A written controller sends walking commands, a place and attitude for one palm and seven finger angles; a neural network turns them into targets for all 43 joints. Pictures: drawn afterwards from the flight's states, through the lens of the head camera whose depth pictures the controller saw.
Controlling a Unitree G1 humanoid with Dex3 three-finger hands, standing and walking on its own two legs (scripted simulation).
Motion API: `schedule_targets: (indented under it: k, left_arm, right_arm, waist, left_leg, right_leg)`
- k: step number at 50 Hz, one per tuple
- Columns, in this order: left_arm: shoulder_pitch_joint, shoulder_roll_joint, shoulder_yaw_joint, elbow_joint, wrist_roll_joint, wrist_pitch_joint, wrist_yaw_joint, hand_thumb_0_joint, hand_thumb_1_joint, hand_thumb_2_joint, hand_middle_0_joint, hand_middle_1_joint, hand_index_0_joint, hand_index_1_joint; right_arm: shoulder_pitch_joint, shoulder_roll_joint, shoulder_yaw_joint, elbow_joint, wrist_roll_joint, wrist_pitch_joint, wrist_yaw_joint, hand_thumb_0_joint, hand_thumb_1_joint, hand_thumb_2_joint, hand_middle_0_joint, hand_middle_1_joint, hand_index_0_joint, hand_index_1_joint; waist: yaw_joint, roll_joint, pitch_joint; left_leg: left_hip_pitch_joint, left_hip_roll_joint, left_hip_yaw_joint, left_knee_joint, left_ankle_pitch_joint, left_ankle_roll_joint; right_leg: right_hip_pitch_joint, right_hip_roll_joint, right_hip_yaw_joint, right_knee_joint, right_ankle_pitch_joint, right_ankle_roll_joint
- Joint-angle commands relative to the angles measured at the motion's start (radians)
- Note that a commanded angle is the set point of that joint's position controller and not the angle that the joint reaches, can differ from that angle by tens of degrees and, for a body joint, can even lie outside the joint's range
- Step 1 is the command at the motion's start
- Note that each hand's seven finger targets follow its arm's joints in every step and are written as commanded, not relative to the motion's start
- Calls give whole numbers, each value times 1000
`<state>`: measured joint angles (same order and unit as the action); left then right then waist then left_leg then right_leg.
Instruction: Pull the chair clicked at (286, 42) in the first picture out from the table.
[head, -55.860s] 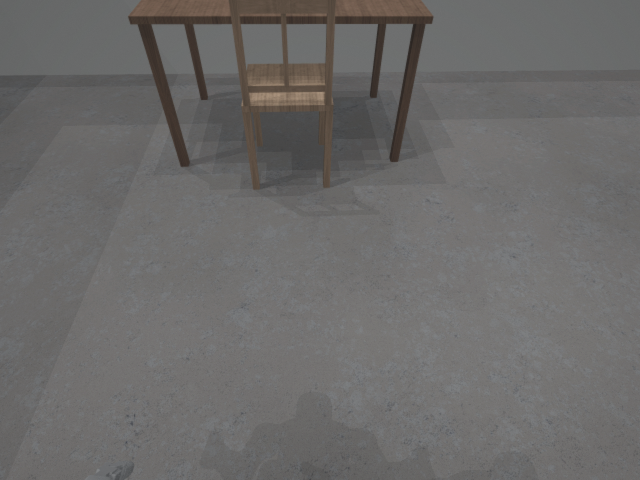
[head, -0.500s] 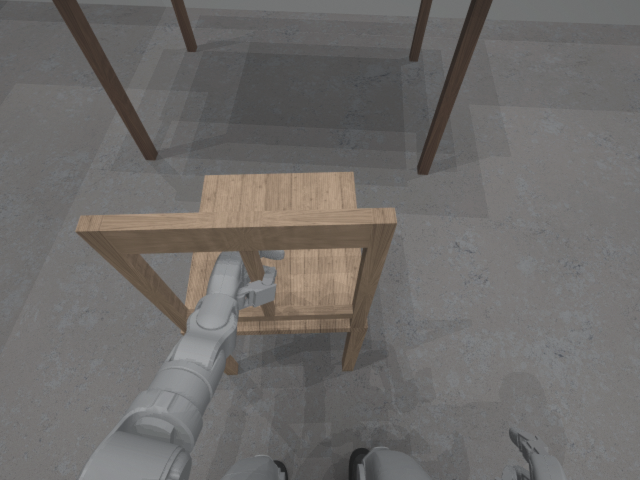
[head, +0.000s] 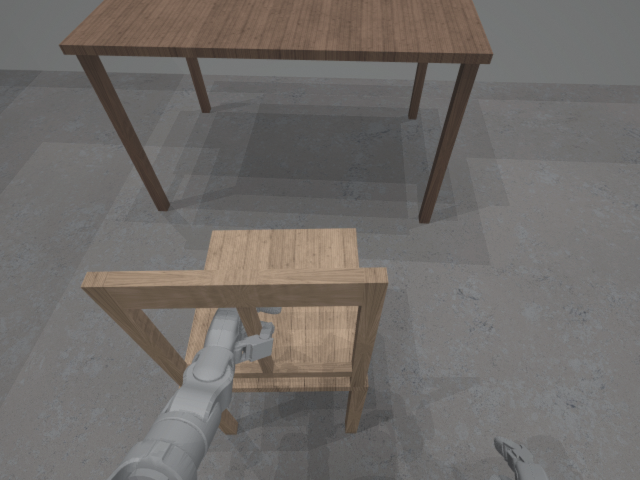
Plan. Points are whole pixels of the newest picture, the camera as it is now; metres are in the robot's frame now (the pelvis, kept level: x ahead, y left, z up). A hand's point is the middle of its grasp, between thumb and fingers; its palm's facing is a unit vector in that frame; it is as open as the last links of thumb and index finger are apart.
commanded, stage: stop walking, hand still on the chair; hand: left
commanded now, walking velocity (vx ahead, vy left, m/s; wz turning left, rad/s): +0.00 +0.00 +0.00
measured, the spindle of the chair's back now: (258, 339) +0.33 +0.11 -0.11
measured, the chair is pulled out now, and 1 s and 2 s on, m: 0.63 0.63 0.63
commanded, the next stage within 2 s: open the thumb and straighten the fingers in 0.20 s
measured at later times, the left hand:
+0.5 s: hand (262, 337) +0.31 +0.10 -0.06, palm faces -0.13 -0.99 -0.11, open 6.5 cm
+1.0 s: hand (250, 332) +0.33 +0.12 -0.07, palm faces -0.10 -0.99 -0.12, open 16.8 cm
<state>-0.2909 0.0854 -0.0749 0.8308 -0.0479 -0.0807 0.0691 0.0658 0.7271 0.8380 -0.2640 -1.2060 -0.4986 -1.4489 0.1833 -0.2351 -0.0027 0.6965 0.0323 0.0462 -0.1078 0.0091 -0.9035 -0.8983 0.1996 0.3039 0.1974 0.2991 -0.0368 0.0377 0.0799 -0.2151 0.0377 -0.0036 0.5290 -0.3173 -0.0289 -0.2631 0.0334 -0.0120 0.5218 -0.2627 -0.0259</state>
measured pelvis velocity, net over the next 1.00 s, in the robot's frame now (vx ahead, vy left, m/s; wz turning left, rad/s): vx -0.02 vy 0.02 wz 0.01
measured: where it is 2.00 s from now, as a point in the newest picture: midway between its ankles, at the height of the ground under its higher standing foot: outside the picture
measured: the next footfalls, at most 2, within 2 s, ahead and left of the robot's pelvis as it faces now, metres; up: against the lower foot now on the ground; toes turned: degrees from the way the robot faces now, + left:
none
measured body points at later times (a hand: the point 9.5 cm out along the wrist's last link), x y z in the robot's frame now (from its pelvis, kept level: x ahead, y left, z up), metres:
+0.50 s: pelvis +0.00 +0.01 -0.01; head +0.05 +0.01 +0.44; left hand +0.32 +0.15 -0.05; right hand +0.11 -0.23 -0.13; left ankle -0.02 +0.14 -0.73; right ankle +0.01 -0.10 -0.73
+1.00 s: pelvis -0.02 +0.02 -0.03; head +0.04 +0.01 +0.41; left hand +0.33 +0.17 -0.06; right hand +0.08 -0.23 -0.15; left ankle -0.02 +0.14 -0.73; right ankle +0.01 -0.10 -0.73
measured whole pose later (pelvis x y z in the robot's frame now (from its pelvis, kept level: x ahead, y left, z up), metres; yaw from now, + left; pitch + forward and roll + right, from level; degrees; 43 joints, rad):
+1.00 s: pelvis -0.02 +0.02 -0.03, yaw +0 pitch +11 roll +0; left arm -0.31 0.14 0.00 0.64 -0.05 0.09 0.03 -0.01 -0.53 0.20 -0.10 -0.29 -0.10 -0.29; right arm 0.28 -0.24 0.00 0.62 0.04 -0.03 0.00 0.01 -0.90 -0.90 0.20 0.30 0.20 0.30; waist -0.09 0.04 -0.08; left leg -0.61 0.00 0.00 0.83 -0.41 0.01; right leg -0.65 0.00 -0.01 0.80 -0.35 0.00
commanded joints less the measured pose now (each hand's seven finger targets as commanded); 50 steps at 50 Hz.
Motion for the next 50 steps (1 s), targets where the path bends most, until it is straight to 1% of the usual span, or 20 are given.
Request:
schedule_targets:
  k: [1, 14, 15, 16, 17, 18, 19, 21, 23, 26, 27, 30, 34, 37, 40, 41, 42, 45, 48, 50]
  left_arm:
    - [-215, 108, 22, -187, 10, -54, 10, 0, 900, 900, -500, -1450, -500, -1450]
    - [-204, 99, 5, -214, 12, -53, 13, 0, 900, 900, -500, -1450, -500, -1450]
    - [-230, 145, 43, -271, 14, -59, 18, 0, 900, 900, -500, -1450, -500, -1450]
    - [-152, 15, -27, -164, -13, -28, -8, 0, 779, 842, -500, -1450, -500, -1450]
    - [-122, 66, 21, -182, -17, -30, -14, 0, 658, 783, -500, -1450, -500, -1450]
    - [-158, 86, 35, -273, -10, -44, -17, 0, 538, 725, -500, -1450, -500, -1450]
    - [-193, 137, 76, -326, -4, -58, -9, 0, 417, 667, -500, -1450, -500, -1450]
    - [-157, 95, 35, -394, 14, -62, -17, 0, 175, 550, -500, -1450, -500, -1450]
    - [-179, 69, 1, -374, 21, -38, -26, 0, -67, 433, -500, -1450, -500, -1450]
    - [-132, 59, 13, -368, 15, 11, -33, 0, -429, 258, -475, -1378, -475, -1378]
    - [-199, 142, 87, -352, 9, 28, -22, 0, -550, 200, -450, -1305, -450, -1305]
    - [-229, 70, 44, -360, 3, 63, -23, 0, -550, 200, -375, -1087, -375, -1087]
    - [-264, 97, 81, -387, -11, 78, -24, 0, -550, 200, -275, -798, -275, -798]
    - [-301, 60, 42, -420, -13, 77, -32, 0, -550, 200, -200, -580, -200, -580]
    - [-274, 76, 58, -387, -9, 96, -31, 0, -550, 200, -125, -363, -125, -363]
    - [-295, 152, 130, -332, -1, 103, -28, 0, -550, 200, -100, -290, -100, -290]
    - [-273, 168, 148, -307, 3, 112, -30, 0, -550, 200, -75, -218, -75, -218]
    - [-317, 151, 127, -372, 7, 108, -38, 0, -550, 200, 0, 0, 0, 0]
    - [-354, 113, 77, -441, 0, 97, -48, 0, -550, 200, 0, 0, 0, 0]
    - [-337, 99, 71, -425, -16, 106, -50, 0, -550, 200, 0, 0, 0, 0]
  right_arm:
    - [-11, -92, -25, -116, -5, -27, -9, 0, -900, -900, 200, 300, 200, 300]
    - [-17, -93, -21, -124, -8, -25, -5, 0, -900, -900, 200, 300, 200, 300]
    - [-18, -95, -22, -127, -8, -26, -6, 0, -900, -900, 200, 300, 200, 300]
    - [46, -131, -35, -87, 10, -45, 42, 0, -900, -900, 200, 300, 200, 300]
    - [47, -144, -43, -93, 9, -57, 60, 0, -900, -900, 200, 300, 200, 300]
    - [39, -142, -45, -106, 4, -67, 69, 0, -900, -900, 200, 300, 200, 300]
    - [41, -135, -51, -103, 2, -81, 78, 0, -900, -900, 200, 300, 200, 300]
    - [51, -117, -48, -117, 0, -102, 102, 0, -900, -900, 200, 300, 200, 300]
    - [60, -123, -49, -113, 3, -104, 116, 0, -900, -900, 200, 300, 200, 300]
    - [58, -133, -56, -142, 6, -104, 128, 0, -900, -900, 200, 300, 200, 300]
    - [62, -150, -56, -136, 7, -98, 123, 0, -900, -900, 200, 300, 200, 300]
    - [60, -138, -52, -162, 9, -98, 120, 0, -900, -900, 200, 300, 200, 300]
    - [74, -151, -60, -172, 8, -103, 108, 0, -900, -900, 200, 300, 200, 300]
    - [82, -149, -60, -175, 8, -115, 103, 0, -900, -900, 200, 300, 200, 300]
    - [85, -154, -57, -174, 9, -116, 102, 0, -900, -900, 200, 300, 200, 300]
    - [91, -164, -57, -163, 9, -112, 98, 0, -900, -900, 200, 300, 200, 300]
    - [93, -167, -53, -166, 6, -106, 96, 0, -900, -900, 200, 300, 200, 300]
    - [84, -154, -49, -193, 9, -108, 95, 0, -900, -900, 200, 300, 200, 300]
    - [84, -149, -51, -201, 12, -120, 93, 0, -900, -900, 200, 300, 200, 300]
    - [89, -150, -50, -195, 13, -126, 92, 0, -900, -900, 200, 300, 200, 300]
  waist:
    - [28, -44, -312]
    - [31, -30, -324]
    - [32, -41, -328]
    - [-77, -217, -310]
    - [-41, -250, -328]
    - [-39, -216, -378]
    - [-41, -137, -410]
    - [-33, 10, -458]
    - [-63, -20, -416]
    - [-44, -28, -426]
    - [-47, -44, -417]
    - [-47, -48, -412]
    - [-45, -77, -456]
    - [-58, -68, -473]
    - [-53, -90, -439]
    - [-55, -108, -401]
    - [-41, -111, -387]
    - [-44, -57, -418]
    - [-59, -3, -476]
    - [-63, -28, -470]
  left_leg:
    - [80, 60, -31, -25, 382, 36]
    - [109, 76, -46, -44, 447, 39]
    - [105, 75, -47, -45, 443, 38]
    - [-70, -29, 18, -22, 362, 66]
    - [-117, -28, 25, -3, 340, 65]
    - [-122, -40, 37, 16, 352, 69]
    - [-115, -48, 36, 35, 344, 71]
    - [-86, -50, 35, 63, 380, 64]
    - [-106, -41, 20, 91, 358, 64]
    - [-161, -44, 16, 108, 295, 60]
    - [-187, -45, 12, 113, 266, 60]
    - [-216, -44, 8, 121, 218, 57]
    - [-222, -39, 4, 140, 201, 55]
    - [-203, -34, -2, 153, 215, 54]
    - [-240, -34, -6, 159, 182, 54]
    - [-284, -38, -4, 166, 145, 56]
    - [-312, -42, -2, 162, 120, 57]
    - [-300, -45, 6, 166, 101, 59]
    - [-236, -35, -6, 180, 150, 54]
    - [-240, -33, -8, 186, 147, 53]
  right_leg:
    - [159, -132, 68, -61, 422, 25]
    - [161, -127, 61, -58, 431, 13]
    - [172, -129, 60, -58, 426, 12]
    - [41, -66, -23, -38, 435, 25]
    - [64, -67, -23, 2, 443, 19]
    - [81, -67, -11, 21, 497, 19]
    - [67, -62, -4, 38, 485, 23]
    - [13, -52, -10, 59, 416, 12]
    - [-75, -39, -27, 70, 339, 14]
    - [-103, -29, -32, 102, 269, 12]
    - [-115, -27, -30, 106, 248, 12]
    - [-144, -23, -37, 127, 186, 14]
    - [-157, -20, -35, 148, 156, 15]
    - [-183, -16, -39, 161, 149, 15]
    - [-203, -16, -41, 167, 117, 15]
    - [-221, -16, -34, 167, 94, 17]
    - [-216, -16, -33, 167, 76, 16]
    - [-216, -19, -25, 169, 54, 15]
    - [-236, -18, -31, 182, 73, 11]
    - [-238, -16, -33, 179, 72, 13]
